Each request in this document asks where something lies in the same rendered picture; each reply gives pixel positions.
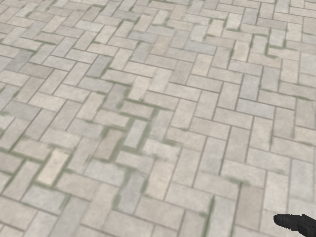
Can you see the robot right hand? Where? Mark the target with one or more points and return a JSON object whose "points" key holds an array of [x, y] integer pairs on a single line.
{"points": [[304, 224]]}

